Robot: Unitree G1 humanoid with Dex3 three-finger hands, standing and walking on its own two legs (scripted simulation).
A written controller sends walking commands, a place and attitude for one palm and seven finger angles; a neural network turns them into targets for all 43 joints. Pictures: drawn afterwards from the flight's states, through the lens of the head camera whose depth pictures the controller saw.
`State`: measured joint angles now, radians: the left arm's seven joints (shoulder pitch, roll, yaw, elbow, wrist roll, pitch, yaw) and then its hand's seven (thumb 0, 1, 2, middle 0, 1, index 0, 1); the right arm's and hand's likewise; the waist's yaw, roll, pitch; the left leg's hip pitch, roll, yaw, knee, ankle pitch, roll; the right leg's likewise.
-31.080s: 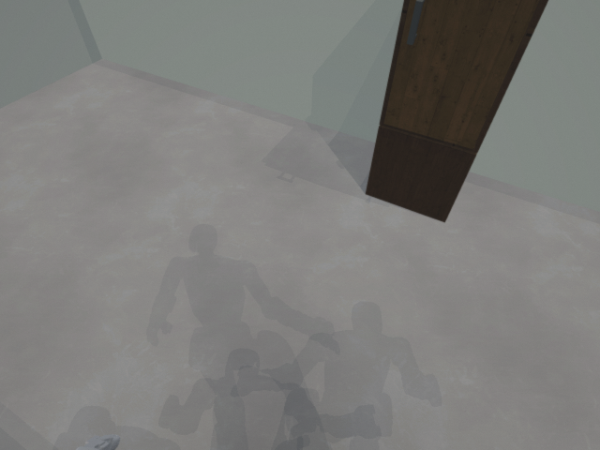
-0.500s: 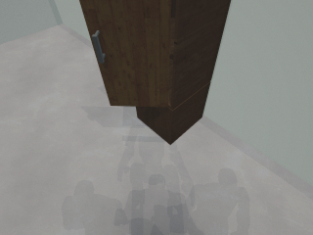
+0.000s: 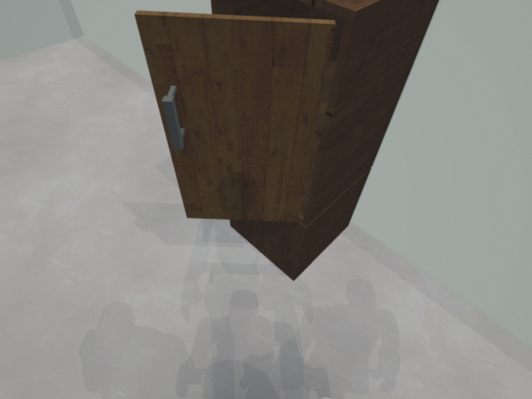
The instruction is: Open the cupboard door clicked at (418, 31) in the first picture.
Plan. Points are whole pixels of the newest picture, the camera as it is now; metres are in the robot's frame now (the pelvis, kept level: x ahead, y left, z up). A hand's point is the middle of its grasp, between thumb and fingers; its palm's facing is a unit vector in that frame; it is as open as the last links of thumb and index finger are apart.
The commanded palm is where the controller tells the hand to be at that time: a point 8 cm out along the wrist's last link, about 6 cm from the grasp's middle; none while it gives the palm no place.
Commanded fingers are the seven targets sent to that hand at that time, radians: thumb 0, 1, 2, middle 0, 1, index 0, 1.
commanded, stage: come to a stop and stand still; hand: left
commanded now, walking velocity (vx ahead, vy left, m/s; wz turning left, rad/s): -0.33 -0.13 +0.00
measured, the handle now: (175, 118) +0.63 +0.24 +0.05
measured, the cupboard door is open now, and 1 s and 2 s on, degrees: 43 43 43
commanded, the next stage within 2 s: look again from close up in 1.50 s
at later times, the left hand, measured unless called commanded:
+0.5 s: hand out of the picture +0.13 +0.19 -0.18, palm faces +0.04 -0.98 -0.19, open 7.4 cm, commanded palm none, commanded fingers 0.00 0.90 0.90 -0.20 -0.30 -0.20 -0.30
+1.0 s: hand out of the picture -0.02 +0.17 -0.18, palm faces +0.05 -0.98 -0.22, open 7.4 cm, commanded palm none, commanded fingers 0.00 0.90 0.90 -0.20 -0.30 -0.20 -0.30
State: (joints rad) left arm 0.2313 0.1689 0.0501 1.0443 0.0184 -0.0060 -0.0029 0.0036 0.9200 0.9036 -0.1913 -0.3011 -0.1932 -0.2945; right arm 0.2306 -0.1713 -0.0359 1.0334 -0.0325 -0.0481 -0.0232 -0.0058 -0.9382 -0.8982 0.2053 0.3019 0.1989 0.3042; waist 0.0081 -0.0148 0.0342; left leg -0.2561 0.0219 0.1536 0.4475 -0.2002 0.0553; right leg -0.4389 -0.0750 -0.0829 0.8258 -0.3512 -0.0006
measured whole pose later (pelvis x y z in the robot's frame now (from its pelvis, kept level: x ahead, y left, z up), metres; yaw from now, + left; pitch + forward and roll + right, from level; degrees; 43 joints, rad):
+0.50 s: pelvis +0.04 +0.00 -0.01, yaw +1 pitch +1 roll -1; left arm 0.13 0.19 0.05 0.99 0.01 0.06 0.02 0.00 0.91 0.90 -0.19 -0.30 -0.20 -0.30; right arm 0.24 -0.16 -0.04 1.02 -0.03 0.03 -0.04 0.01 -0.90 -0.90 0.20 0.30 0.20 0.30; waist -0.02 -0.02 0.06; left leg -0.26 0.03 0.11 0.55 -0.31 0.05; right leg -0.37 -0.01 -0.01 0.84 -0.48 0.00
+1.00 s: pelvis -0.03 -0.01 -0.01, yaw +1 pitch -2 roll -1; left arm 0.34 0.18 0.00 0.98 0.02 0.02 0.03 0.00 0.91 0.90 -0.20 -0.30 -0.20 -0.30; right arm 0.25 -0.19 -0.02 0.95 -0.02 0.03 0.00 0.01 -0.90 -0.90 0.20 0.30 0.20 0.30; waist 0.00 0.02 -0.01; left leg -0.31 0.02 0.08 0.56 -0.22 0.03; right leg -0.24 -0.02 -0.01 0.56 -0.29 0.01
